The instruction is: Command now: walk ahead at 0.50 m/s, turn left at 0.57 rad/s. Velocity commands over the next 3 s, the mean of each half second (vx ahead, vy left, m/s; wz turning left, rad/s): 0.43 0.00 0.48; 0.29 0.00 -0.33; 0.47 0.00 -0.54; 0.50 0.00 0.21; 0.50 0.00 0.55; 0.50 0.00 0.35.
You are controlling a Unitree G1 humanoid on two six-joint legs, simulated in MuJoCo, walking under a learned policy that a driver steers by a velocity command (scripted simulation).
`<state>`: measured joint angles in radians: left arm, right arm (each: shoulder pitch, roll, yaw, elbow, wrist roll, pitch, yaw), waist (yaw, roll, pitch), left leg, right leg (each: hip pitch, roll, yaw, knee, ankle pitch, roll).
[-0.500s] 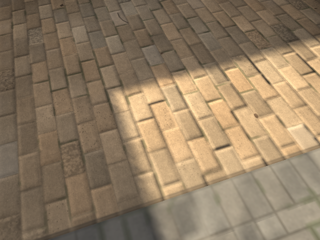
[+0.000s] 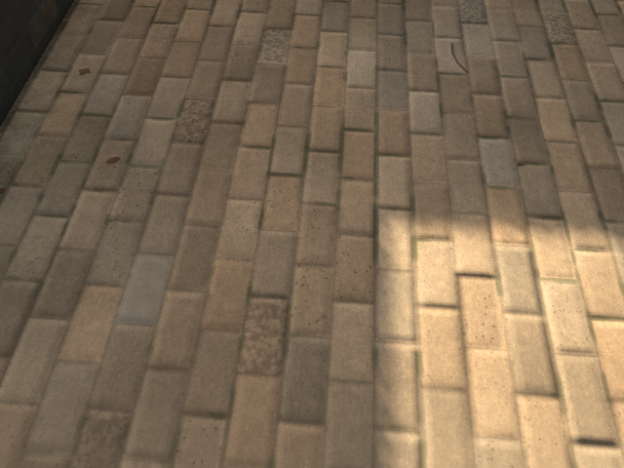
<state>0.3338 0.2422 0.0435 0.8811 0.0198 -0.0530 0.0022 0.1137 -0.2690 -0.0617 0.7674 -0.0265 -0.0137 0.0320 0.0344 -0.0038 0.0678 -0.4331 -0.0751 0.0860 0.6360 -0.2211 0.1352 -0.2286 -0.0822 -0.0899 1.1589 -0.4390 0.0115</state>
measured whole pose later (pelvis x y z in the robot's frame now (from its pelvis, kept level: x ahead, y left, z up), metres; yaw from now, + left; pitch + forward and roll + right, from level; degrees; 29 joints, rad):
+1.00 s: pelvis +0.36 +0.01 +0.03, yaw +1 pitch +1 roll +0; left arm 0.28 0.28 0.09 0.83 0.02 0.01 -0.02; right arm 0.25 -0.27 -0.03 0.80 -0.03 -0.04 -0.04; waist 0.00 -0.02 -0.04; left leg -0.21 -0.03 -0.02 0.41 -0.24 0.04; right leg -0.42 0.13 0.12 0.74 -0.34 -0.05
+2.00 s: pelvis +0.86 -0.13 +0.00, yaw -6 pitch +1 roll +0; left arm 0.34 0.24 0.02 0.92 0.03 -0.06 0.01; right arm 0.15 -0.26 -0.05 0.79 -0.02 -0.04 0.03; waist 0.01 -0.01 0.06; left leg -0.43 -0.09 0.08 0.60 -0.18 0.15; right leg -0.16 0.03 -0.08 1.09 -0.43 -0.04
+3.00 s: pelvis +1.38 -0.09 +0.01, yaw +21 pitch +2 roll -1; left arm 0.44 0.23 0.03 0.92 0.00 -0.05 -0.01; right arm 0.05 -0.24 -0.01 0.72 -0.05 -0.05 0.02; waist 0.07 0.00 0.05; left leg -0.42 -0.01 0.08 0.58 -0.18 0.09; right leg -0.18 -0.04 -0.06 0.93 -0.46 -0.03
